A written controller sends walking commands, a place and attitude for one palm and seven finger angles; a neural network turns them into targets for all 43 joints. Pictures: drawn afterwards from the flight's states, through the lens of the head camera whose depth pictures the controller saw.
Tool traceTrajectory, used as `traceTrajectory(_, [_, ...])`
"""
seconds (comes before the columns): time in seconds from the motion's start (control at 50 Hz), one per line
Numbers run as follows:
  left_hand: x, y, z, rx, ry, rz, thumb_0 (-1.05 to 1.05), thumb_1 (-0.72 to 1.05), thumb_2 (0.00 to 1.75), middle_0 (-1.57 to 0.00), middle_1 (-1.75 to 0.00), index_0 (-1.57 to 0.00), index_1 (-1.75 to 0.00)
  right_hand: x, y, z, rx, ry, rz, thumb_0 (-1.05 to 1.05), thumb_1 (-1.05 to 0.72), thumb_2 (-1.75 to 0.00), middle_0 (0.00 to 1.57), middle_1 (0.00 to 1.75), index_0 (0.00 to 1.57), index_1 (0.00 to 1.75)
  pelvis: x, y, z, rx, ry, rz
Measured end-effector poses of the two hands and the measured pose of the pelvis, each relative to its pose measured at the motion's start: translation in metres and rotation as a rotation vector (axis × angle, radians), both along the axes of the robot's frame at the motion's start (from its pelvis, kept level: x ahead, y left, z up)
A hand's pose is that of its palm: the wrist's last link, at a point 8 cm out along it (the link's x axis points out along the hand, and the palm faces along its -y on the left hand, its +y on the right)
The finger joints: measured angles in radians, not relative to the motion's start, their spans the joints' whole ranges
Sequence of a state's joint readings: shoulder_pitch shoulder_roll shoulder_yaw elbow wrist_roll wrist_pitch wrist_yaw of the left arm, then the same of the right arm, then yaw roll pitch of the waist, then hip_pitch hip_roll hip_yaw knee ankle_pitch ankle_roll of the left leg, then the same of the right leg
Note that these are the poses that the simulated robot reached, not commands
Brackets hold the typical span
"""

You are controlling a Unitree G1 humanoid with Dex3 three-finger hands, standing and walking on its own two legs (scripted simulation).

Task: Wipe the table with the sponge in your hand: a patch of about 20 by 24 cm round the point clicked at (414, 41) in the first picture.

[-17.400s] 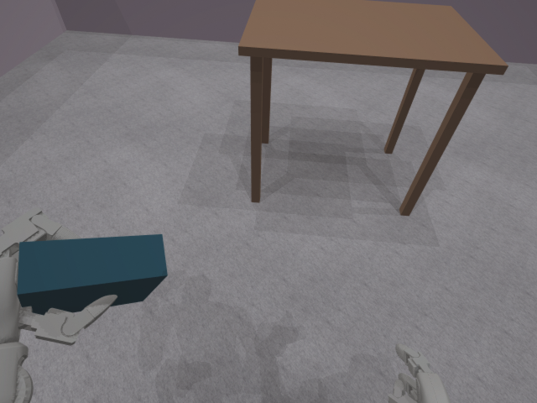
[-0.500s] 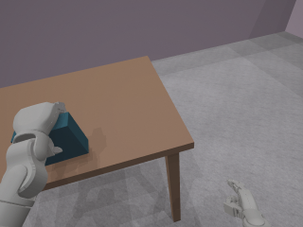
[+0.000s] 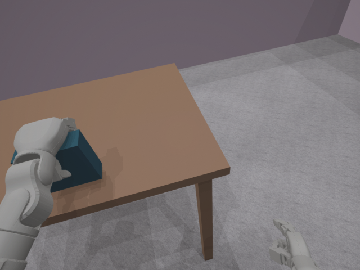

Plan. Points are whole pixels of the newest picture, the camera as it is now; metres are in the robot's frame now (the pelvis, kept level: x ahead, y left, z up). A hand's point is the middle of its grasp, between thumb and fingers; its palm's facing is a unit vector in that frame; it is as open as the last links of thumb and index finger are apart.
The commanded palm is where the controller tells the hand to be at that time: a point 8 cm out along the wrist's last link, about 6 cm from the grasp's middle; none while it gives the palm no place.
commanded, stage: lower the sponge onto the table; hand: left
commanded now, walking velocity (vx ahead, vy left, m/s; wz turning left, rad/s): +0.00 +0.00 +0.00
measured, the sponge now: (67, 168) +0.28 +0.31 +0.11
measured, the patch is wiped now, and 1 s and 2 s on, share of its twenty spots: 0.00 0.00 0.05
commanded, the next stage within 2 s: wipe forward along the first lane in 1.32 s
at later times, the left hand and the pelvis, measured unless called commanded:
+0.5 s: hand (61, 160) +0.27 +0.30 +0.14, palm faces +0.04 -0.04 -1.00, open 9.2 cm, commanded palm +0.24 +0.30 +0.21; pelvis +0.01 +0.00 +0.00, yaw +0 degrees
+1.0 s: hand (64, 166) +0.27 +0.30 +0.13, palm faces +0.04 -0.04 -1.00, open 9.2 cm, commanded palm +0.24 +0.30 +0.19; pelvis +0.01 +0.00 +0.00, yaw +0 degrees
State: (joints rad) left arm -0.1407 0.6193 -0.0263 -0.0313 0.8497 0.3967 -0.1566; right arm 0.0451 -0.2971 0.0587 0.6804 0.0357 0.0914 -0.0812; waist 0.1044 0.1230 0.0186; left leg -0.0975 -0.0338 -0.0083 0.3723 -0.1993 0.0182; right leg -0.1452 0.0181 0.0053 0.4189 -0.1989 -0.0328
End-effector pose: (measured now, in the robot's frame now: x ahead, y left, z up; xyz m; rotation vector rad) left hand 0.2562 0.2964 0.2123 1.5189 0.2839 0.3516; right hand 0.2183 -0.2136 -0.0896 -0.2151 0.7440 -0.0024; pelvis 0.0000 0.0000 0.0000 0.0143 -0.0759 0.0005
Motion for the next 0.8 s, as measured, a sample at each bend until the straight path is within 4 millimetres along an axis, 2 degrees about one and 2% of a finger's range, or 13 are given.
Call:
traceTrajectory(0.1, [0.002,-0.005,-0.002,-0.002,-0.009,-0.032,0.0,-0.43,1.06,-0.82,-1.41,-0.82,-1.41,0.005,0.001,0.003,-0.007,-0.006,0.008,0.01,-0.9,-0.9,0.2,0.3,0.2,0.3,0.003,0.0,0.0,-0.001,0.0,0.001])
traceTrajectory(0.3, [0.001,-0.003,0.0,-0.004,-0.039,-0.001,0.0,-0.43,1.06,-0.82,-1.41,-0.82,-1.41,0.018,0.005,0.004,0.003,-0.008,0.021,0.01,-0.9,-0.9,0.2,0.3,0.2,0.3,0.01,0.0,0.0,-0.002,0.007,-0.001])
traceTrajectory(0.46, [-0.007,-0.005,-0.011,-0.019,-0.002,0.012,0.0,-0.43,1.06,-0.82,-1.41,-0.82,-1.41,0.027,0.008,0.006,0.009,-0.018,0.032,0.01,-0.9,-0.9,0.2,0.3,0.2,0.3,0.015,0.0,0.0,-0.002,0.008,0.0])
traceTrajectory(0.62, [-0.01,-0.001,-0.02,-0.017,0.003,0.01,0.0,-0.43,1.06,-0.82,-1.41,-0.82,-1.41,0.027,0.008,0.008,-0.01,-0.012,0.039,0.01,-0.9,-0.9,0.2,0.3,0.2,0.3,0.015,-0.002,0.0,-0.004,0.002,0.004])
traceTrajectory(0.8, [-0.005,-0.001,-0.025,-0.013,0.009,0.005,0.0,-0.43,1.06,-0.82,-1.41,-0.82,-1.41,0.02,0.003,0.004,-0.016,0.003,0.021,0.01,-0.9,-0.9,0.2,0.3,0.2,0.3,0.014,-0.002,0.0,-0.005,0.004,0.005])
